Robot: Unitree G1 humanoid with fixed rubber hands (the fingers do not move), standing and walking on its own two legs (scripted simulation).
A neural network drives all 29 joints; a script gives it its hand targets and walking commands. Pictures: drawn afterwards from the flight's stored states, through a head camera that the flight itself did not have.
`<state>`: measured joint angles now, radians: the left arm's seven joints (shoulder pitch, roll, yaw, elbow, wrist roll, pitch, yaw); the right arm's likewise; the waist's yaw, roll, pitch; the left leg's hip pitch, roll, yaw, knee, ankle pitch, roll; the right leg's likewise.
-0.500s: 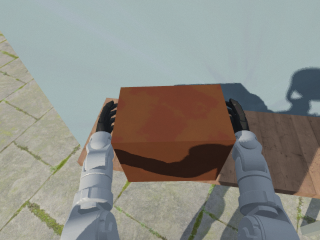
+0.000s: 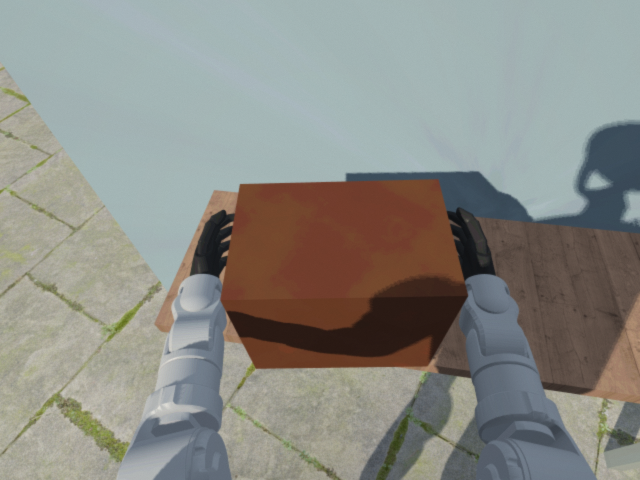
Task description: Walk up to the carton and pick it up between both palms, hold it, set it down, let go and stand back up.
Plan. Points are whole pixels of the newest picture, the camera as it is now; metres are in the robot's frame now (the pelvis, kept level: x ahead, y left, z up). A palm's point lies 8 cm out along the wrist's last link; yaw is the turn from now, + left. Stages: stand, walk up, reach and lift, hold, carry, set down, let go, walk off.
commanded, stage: set down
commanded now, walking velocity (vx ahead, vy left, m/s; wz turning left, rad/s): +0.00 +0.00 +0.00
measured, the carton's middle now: (340, 281) +0.38 +0.01 +0.00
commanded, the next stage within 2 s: none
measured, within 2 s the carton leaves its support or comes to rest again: neither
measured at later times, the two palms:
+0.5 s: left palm (208, 270) +0.37 +0.19 +0.04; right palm (474, 269) +0.37 -0.16 +0.04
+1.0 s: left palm (208, 270) +0.37 +0.19 +0.03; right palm (474, 268) +0.37 -0.16 +0.04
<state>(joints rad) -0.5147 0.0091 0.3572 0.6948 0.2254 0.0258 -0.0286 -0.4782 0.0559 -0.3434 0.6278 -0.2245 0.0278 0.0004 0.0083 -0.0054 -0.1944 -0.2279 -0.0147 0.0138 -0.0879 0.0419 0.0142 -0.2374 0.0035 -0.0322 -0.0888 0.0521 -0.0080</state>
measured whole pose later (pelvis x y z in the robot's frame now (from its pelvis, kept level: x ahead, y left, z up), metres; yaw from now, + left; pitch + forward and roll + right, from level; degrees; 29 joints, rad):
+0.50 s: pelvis +0.00 +0.00 +0.00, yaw +0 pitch +16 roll +0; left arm -0.55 0.02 0.38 0.78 0.22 -0.02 -0.02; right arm -0.52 0.05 -0.36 0.70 -0.23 -0.01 -0.01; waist 0.01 0.00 -0.19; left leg -0.23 -0.01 0.02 -0.08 0.04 0.01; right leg -0.24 0.01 -0.03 -0.09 0.06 -0.01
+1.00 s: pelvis -0.01 +0.00 +0.00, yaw +0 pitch +16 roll +0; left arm -0.60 0.08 0.31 0.89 0.13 -0.09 0.00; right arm -0.56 -0.01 -0.29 0.81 -0.14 -0.07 -0.04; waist 0.02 -0.01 -0.19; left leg -0.29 -0.01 0.02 0.00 0.01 0.01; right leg -0.29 0.00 -0.03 -0.02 0.03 -0.01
